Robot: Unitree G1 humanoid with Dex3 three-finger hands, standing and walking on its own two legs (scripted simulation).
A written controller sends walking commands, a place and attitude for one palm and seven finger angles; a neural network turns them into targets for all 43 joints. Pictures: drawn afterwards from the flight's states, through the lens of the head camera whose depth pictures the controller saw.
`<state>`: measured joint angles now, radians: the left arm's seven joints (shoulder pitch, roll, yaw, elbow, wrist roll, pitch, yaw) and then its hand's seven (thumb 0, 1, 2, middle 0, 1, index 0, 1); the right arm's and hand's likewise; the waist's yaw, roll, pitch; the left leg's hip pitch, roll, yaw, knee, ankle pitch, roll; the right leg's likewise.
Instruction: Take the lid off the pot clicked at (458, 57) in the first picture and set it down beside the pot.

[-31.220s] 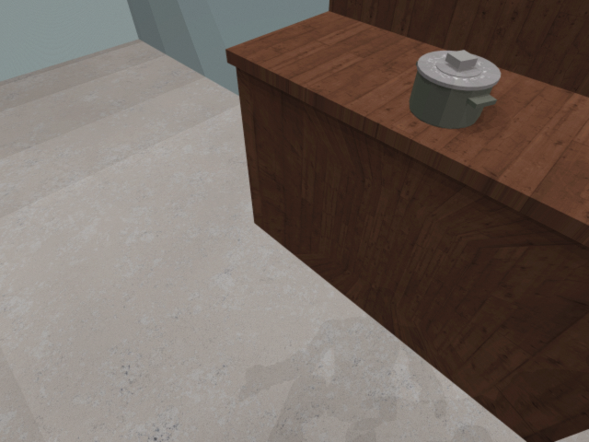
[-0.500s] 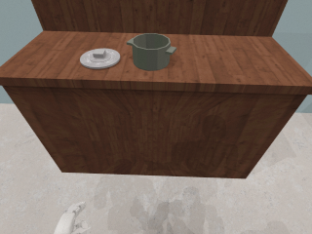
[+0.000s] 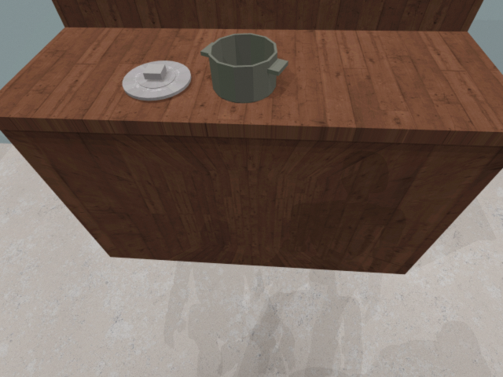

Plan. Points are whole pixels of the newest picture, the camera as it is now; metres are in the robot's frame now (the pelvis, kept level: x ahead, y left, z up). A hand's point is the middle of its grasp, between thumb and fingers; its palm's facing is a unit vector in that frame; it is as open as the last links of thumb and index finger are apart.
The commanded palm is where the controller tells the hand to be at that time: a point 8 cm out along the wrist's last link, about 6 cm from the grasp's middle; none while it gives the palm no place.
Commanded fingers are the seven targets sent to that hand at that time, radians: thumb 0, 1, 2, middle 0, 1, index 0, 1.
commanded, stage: let the arm hang, fingers relaxed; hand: left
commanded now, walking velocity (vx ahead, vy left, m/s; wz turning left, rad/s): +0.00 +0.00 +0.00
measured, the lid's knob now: (155, 71) +0.77 +0.27 +0.07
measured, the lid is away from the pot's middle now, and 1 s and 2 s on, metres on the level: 0.22 0.22 0.22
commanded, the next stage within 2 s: look to check the result in 0.42 s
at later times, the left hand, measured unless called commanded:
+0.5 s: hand out of the picture +0.04 +0.18 -0.17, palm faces +0.03 -0.98 -0.22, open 7.3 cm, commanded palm none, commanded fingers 0.00 0.90 0.90 -0.20 -0.30 -0.20 -0.30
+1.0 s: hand out of the picture +0.01 +0.18 -0.17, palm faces +0.03 -0.98 -0.21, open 7.3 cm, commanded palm none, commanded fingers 0.00 0.90 0.90 -0.20 -0.30 -0.20 -0.30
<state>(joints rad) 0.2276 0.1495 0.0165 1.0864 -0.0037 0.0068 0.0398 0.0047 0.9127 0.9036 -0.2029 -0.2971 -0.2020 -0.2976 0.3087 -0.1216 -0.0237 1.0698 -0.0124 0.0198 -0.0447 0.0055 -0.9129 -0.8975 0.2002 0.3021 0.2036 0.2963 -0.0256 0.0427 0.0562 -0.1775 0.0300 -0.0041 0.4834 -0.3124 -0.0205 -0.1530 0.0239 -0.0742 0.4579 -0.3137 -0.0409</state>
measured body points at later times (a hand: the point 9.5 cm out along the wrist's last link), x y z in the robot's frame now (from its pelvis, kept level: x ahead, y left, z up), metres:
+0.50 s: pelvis +0.00 +0.00 +0.00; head +0.03 -0.01 +0.45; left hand +0.04 +0.23 -0.15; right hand -0.01 -0.21 -0.16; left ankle -0.04 +0.13 -0.74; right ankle -0.04 -0.09 -0.74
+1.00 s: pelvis +0.00 +0.01 +0.00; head +0.02 +0.01 +0.45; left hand +0.01 +0.24 -0.16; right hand -0.02 -0.20 -0.16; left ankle -0.04 +0.13 -0.74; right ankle -0.04 -0.09 -0.74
